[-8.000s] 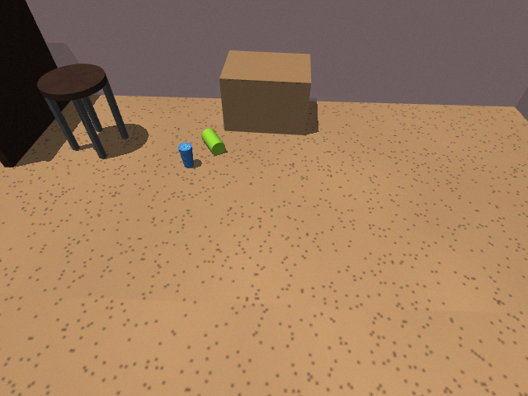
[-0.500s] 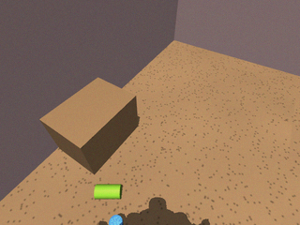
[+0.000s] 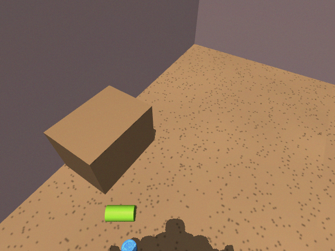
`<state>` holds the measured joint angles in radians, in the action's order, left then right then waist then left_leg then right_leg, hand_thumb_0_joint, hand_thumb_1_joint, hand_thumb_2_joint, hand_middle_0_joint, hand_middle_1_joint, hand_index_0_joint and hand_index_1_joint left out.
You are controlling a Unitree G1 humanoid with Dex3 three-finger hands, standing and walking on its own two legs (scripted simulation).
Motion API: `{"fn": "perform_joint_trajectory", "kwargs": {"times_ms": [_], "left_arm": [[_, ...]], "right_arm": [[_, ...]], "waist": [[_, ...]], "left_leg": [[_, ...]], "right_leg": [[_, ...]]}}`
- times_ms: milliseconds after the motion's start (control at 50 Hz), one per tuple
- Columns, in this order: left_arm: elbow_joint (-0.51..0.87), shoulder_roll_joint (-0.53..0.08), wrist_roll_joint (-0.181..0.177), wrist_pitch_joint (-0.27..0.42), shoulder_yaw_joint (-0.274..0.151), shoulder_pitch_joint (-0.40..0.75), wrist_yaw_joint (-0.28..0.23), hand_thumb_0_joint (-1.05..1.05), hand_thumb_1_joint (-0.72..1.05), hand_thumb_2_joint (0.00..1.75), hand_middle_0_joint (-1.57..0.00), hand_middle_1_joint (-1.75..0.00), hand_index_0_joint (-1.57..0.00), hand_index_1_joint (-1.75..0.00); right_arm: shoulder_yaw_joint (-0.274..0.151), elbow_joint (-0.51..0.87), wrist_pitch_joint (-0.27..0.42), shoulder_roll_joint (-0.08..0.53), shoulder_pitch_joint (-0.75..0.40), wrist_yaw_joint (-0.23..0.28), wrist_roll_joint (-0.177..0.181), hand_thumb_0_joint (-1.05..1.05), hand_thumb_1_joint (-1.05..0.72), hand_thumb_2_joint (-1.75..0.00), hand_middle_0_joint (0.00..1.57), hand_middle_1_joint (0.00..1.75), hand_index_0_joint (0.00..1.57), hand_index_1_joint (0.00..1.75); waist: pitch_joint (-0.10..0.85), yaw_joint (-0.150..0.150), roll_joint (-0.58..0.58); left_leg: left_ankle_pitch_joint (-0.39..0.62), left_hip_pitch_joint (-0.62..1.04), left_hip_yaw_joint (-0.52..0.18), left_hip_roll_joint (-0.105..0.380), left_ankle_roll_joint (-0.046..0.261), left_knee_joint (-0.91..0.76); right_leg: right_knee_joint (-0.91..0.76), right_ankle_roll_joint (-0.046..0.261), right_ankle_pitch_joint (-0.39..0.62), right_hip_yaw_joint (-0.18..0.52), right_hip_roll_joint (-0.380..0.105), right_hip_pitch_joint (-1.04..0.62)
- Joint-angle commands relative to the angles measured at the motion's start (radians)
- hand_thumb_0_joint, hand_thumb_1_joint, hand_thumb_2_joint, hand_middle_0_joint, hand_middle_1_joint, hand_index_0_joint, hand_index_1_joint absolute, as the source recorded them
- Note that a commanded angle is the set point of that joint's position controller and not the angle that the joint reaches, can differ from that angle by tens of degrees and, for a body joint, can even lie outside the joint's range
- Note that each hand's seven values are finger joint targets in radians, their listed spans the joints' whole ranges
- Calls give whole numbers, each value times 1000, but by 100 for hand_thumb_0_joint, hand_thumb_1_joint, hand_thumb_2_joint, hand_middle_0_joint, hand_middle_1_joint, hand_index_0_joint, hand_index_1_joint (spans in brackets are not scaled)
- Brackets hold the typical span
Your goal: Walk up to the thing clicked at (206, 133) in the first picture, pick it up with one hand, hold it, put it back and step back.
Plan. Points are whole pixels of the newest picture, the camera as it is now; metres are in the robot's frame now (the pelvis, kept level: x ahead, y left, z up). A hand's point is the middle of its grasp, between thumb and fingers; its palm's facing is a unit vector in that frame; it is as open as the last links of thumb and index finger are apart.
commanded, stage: stand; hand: left
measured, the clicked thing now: (120, 213) +0.46 +0.27 -0.74
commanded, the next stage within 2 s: walk up in 0.26 s
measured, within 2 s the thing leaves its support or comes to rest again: neither
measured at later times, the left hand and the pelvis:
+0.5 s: hand out of the picture +0.08 +0.27 -0.16, palm faces +0.01 -0.93 -0.36, open 7.4 cm; pelvis +0.03 +0.01 -0.01, yaw +1 degrees
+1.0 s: hand (74, 239) +0.20 +0.26 -0.15, palm faces +0.01 -0.93 -0.36, open 7.4 cm; pelvis +0.10 +0.01 -0.01, yaw +1 degrees
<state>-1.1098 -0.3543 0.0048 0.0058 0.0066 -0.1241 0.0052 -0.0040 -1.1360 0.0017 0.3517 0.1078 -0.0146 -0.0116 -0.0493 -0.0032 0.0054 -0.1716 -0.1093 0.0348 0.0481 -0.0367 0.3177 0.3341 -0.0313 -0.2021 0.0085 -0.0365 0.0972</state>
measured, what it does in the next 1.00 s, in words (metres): steps on the spot: right foot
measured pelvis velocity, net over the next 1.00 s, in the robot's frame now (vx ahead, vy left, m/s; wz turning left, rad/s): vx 0.10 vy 0.01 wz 0.03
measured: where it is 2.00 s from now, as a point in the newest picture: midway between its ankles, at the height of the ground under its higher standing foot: outside the picture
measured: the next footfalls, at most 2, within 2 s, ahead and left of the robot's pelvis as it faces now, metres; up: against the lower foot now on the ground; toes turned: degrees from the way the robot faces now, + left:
right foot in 0.78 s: +0.15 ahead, -0.10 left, +0.00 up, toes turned +0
left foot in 1.04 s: +0.16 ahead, +0.16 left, +0.00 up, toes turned +0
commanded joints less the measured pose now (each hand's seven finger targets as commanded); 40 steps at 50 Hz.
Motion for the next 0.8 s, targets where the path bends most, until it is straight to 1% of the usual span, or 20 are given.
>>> {"fn": "perform_joint_trajectory", "kwargs": {"times_ms": [0,220,240,280,340,420,460,500,520,540,560,580,600,620,660,700,720,740,760,780], "left_arm": [[57,-216,4,22,-46,40,-15,0,90,90,-20,-30,-20,-30],[58,-219,5,22,-47,37,-15,0,90,90,-20,-30,-20,-30],[75,-240,13,32,-72,14,-9,0,90,90,-20,-30,-20,-30],[74,-235,23,31,-80,11,-7,0,90,90,-20,-30,-20,-30],[93,-236,27,31,-89,-2,-2,0,90,90,-20,-30,-20,-30],[111,-273,22,42,-101,-48,-7,0,90,90,-20,-30,-20,-30],[128,-286,17,43,-105,-44,-11,0,90,90,-20,-30,-20,-30],[149,-268,10,39,-99,-32,-15,0,90,90,-20,-30,-20,-30],[165,-251,7,36,-95,-15,-17,0,90,90,-20,-30,-20,-30],[174,-227,1,33,-89,0,-19,0,90,90,-20,-30,-20,-30],[191,-205,4,31,-84,21,-19,0,90,90,-20,-30,-20,-30],[200,-183,7,26,-82,52,-19,0,90,90,-20,-30,-20,-30],[213,-174,7,22,-77,69,-22,0,90,90,-20,-30,-20,-30],[222,-173,1,26,-76,62,-21,0,90,90,-20,-30,-20,-30],[224,-178,-4,32,-77,22,-17,0,90,90,-20,-30,-20,-30],[201,-170,-6,36,-78,-35,-15,0,90,90,-20,-30,-20,-30],[173,-164,0,38,-81,-80,-18,0,90,90,-20,-30,-20,-30],[144,-206,10,41,-95,-148,-26,0,90,90,-20,-30,-20,-30],[129,-277,14,40,-119,-176,-34,0,90,90,-20,-30,-20,-30],[154,-307,14,42,-128,-214,-35,0,90,90,-20,-30,-20,-30]], "right_arm": [[-43,62,21,210,-38,17,1,0,-90,-90,20,30,20,30],[-43,68,24,213,-41,18,-1,0,-90,-90,20,30,20,30],[-69,84,18,243,4,7,-4,0,-90,-90,20,30,20,30],[-73,89,10,234,14,2,-9,0,-90,-90,20,30,20,30],[-76,118,6,222,3,-6,-14,0,-90,-90,20,30,20,30],[-69,160,20,195,-2,-9,-15,0,-90,-90,20,30,20,30],[-73,169,26,197,24,-4,-13,0,-90,-90,20,30,20,30],[-83,172,29,211,53,-2,-13,0,-90,-90,20,30,20,30],[-91,164,30,228,98,0,-13,0,-90,-90,20,30,20,30],[-100,156,30,247,137,3,-10,0,-90,-90,20,30,20,30],[-116,152,27,290,183,6,-3,0,-90,-90,20,30,20,30],[-124,149,25,312,207,9,-5,0,-90,-90,20,30,20,30],[-128,148,25,312,239,13,-13,0,-90,-90,20,30,20,30],[-128,159,24,314,230,17,-12,0,-90,-90,20,30,20,30],[-122,193,20,296,176,25,-17,0,-90,-90,20,30,20,30],[-105,226,15,265,72,29,-6,0,-90,-90,20,30,20,30],[-95,243,9,243,23,28,5,0,-90,-90,20,30,20,30],[-85,259,4,215,0,28,23,0,-90,-90,20,30,20,30],[-68,272,1,169,10,27,43,0,-90,-90,20,30,20,30],[-56,289,-4,141,55,28,32,0,-90,-90,20,30,20,30]], "waist": [[65,0,-2],[70,0,-8],[118,0,-26],[48,3,-24],[-88,17,-11],[-85,30,80],[-20,16,77],[39,-2,59],[61,-19,31],[86,-33,-21],[102,-59,-106],[51,-75,-195],[24,-86,-189],[6,-77,-190],[-4,-49,-213],[25,-1,-201],[52,36,-153],[124,75,-30],[166,86,134],[171,88,166]], "left_leg": [[137,31,-72,92,43,-31],[158,45,-74,97,43,-33],[-59,56,-46,52,79,5],[-298,-26,-67,51,99,0],[-387,-157,-89,42,100,10],[-86,-204,-28,-1,72,151],[-8,-157,-8,-2,60,175],[148,-53,-21,20,79,165],[256,17,-45,40,96,156],[339,119,-109,85,126,141],[443,229,-186,152,174,119],[554,300,-288,239,238,89],[629,297,-328,281,274,72],[625,277,-320,282,286,64],[642,254,-250,241,255,102],[561,182,-148,173,199,167],[534,113,-76,121,150,243],[410,12,-20,66,93,370],[132,-166,-7,-20,45,496],[-381,-290,-57,-112,60,583]], "right_leg": [[-56,47,173,65,-98,21],[-48,46,189,62,-98,20],[-19,63,-14,38,-49,-7],[-12,84,-253,49,-41,48],[-29,102,-352,94,-49,121],[-49,140,-66,196,-136,25],[-1,164,114,178,-163,-25],[94,132,293,88,-115,-15],[168,108,312,32,-74,30],[265,82,272,-29,-19,111],[375,63,146,-84,32,227],[436,57,-290,-92,85,379],[453,66,-409,-17,55,419],[463,74,-414,-5,43,433],[411,77,-358,-9,14,413],[226,65,-171,-37,9,275],[66,51,15,-54,20,134],[14,50,321,2,-30,-56],[35,114,501,184,-155,-198],[-32,216,356,376,-285,-254]]}}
